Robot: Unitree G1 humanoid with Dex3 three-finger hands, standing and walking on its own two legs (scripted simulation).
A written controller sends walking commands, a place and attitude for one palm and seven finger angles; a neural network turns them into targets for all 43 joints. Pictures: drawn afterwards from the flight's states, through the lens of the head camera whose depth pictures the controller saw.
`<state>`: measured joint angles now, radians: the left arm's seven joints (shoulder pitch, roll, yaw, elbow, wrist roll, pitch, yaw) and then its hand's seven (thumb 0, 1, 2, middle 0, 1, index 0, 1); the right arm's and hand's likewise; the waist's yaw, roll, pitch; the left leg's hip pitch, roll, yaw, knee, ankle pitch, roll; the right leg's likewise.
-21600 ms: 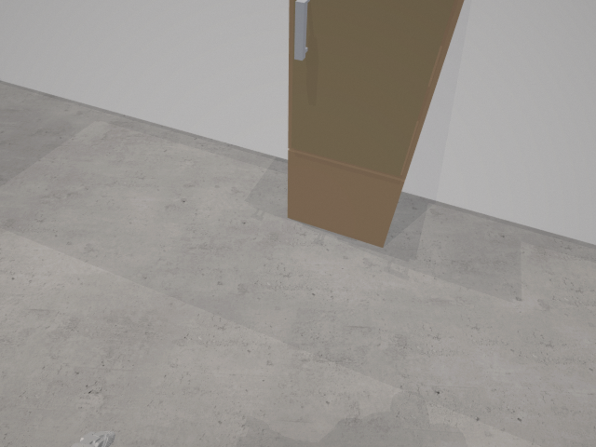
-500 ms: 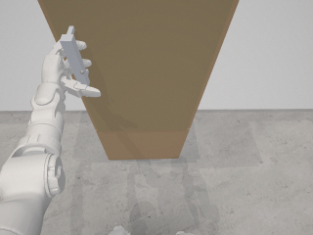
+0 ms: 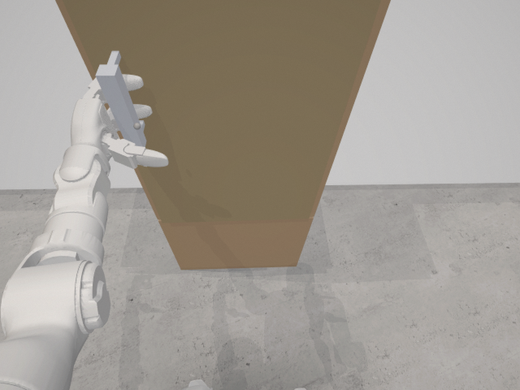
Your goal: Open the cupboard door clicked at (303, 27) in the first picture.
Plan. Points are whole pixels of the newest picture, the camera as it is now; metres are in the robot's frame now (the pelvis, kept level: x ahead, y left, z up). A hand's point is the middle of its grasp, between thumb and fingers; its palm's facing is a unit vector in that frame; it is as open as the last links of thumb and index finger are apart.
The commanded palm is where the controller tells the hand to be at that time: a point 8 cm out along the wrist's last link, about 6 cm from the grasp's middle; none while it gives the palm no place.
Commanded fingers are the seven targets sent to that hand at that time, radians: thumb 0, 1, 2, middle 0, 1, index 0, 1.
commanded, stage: close the thumb around the handle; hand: left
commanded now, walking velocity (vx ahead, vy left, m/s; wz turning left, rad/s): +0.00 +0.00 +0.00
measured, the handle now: (127, 103) +0.54 +0.18 +0.12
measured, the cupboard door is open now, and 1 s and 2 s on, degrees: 1 1 40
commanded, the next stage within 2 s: pull the door open along its arc in 0.74 s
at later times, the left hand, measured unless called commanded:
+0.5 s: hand (135, 124) +0.50 +0.16 +0.12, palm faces -0.02 -1.00 +0.01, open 8.3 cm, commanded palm +0.47 +0.21 +0.12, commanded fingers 0.00 0.84 0.88 -0.40 -1.34 -0.40 -1.34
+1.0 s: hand (137, 128) +0.49 +0.16 +0.12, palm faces -0.01 -1.00 +0.00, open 5.9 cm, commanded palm +0.44 +0.21 +0.12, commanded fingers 0.00 0.90 0.90 -0.40 -1.35 -0.40 -1.35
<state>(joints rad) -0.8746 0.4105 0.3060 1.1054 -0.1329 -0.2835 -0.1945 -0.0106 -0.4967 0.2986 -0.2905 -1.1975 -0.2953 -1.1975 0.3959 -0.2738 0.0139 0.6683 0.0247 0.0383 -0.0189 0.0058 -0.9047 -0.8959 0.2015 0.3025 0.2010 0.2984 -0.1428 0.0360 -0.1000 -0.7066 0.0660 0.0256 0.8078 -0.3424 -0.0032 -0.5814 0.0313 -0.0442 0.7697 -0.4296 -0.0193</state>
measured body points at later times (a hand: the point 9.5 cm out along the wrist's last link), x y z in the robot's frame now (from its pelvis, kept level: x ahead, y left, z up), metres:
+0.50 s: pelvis +0.00 +0.00 +0.00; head +0.08 +0.01 +0.44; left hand +0.49 +0.22 +0.12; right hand +0.02 -0.27 -0.12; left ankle +0.02 +0.12 -0.70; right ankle -0.04 -0.11 -0.70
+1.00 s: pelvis +0.00 +0.00 +0.00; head +0.07 +0.01 +0.45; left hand +0.48 +0.21 +0.12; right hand +0.02 -0.26 -0.12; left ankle +0.02 +0.12 -0.70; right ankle -0.04 -0.11 -0.70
